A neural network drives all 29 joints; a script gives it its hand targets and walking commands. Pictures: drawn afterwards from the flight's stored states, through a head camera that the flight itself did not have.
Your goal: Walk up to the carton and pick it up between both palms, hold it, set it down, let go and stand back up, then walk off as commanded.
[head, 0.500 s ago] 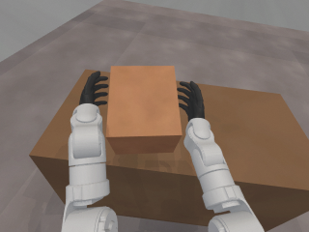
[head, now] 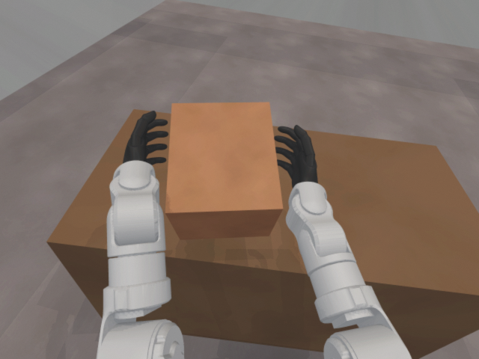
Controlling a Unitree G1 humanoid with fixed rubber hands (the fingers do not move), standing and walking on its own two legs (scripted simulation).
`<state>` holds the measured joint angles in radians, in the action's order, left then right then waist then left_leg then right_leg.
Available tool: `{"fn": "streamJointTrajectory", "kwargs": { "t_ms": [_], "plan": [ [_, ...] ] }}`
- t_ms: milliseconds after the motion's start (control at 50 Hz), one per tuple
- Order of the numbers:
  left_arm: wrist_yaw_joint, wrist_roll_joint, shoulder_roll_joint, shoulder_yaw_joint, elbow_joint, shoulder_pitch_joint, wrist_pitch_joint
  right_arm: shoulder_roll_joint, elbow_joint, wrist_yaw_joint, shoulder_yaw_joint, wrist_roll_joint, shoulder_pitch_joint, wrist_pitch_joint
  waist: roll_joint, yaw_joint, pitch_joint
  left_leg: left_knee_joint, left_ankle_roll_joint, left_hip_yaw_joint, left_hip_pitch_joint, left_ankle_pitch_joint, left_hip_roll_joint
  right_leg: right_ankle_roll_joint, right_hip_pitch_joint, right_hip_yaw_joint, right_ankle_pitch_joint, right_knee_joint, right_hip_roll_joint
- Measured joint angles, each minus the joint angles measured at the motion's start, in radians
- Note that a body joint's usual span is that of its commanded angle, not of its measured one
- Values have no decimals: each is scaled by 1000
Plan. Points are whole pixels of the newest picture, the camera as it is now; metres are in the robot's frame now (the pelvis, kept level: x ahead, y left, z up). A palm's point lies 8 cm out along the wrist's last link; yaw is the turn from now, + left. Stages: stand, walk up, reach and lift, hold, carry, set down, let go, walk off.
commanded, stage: hold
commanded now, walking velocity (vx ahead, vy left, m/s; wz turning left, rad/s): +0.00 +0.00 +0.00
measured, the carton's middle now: (223, 173) +0.40 +0.00 +0.12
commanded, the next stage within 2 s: none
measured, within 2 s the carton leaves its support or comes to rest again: neither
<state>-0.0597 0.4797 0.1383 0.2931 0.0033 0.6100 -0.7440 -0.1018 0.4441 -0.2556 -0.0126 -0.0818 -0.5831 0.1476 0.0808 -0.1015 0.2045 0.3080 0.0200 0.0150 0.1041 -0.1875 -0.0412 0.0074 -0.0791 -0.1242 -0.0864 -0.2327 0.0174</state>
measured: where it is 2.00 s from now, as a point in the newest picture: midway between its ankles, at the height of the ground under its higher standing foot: outside the picture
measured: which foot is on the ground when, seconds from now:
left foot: down 0.00-1.00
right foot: down 0.00-1.00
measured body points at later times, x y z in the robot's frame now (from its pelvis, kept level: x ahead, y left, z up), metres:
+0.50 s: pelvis +0.00 +0.00 +0.00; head -0.01 +0.03 +0.45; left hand +0.38 +0.13 +0.17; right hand +0.36 -0.13 +0.15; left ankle +0.01 +0.13 -0.75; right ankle +0.05 -0.11 -0.75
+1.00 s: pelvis +0.00 +0.00 +0.00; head -0.01 +0.03 +0.45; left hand +0.38 +0.13 +0.18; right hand +0.37 -0.12 +0.16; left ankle +0.01 +0.13 -0.75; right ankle +0.05 -0.11 -0.75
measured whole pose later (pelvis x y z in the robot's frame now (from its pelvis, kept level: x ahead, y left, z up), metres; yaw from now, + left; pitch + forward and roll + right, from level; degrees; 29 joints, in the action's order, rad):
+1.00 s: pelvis +0.00 +0.00 +0.00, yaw +0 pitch -12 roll -1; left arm -0.05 0.47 0.13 0.28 -0.02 0.61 -0.73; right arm -0.11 0.46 -0.25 -0.03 -0.07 -0.59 0.13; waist 0.08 -0.10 0.19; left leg 0.31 0.02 0.02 0.09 -0.18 -0.04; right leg 0.01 -0.06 -0.13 -0.09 -0.23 0.02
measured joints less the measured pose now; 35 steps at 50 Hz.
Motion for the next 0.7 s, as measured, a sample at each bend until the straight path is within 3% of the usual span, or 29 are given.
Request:
{"fn": "streamJointTrajectory", "kwargs": {
  "t_ms": [160,400,700],
  "plan": [
    [20,-24,-11,-18,5,-5,11,-9,-19,-3,-10,-2,5,-10,0,-7,-13,10,1,-8,-28,1,1,1,22,-8,-1,-6,2],
    [2,-6,2,-4,9,-6,5,2,-15,-7,6,-12,10,-4,-3,-8,-6,-3,1,1,-3,3,-1,1,2,1,1,2,-2],
    [12,-10,-11,0,-31,24,15,-9,8,3,-26,16,-21,-6,5,6,-19,-3,0,1,-28,12,2,3,30,0,4,-6,1]
  ]
}}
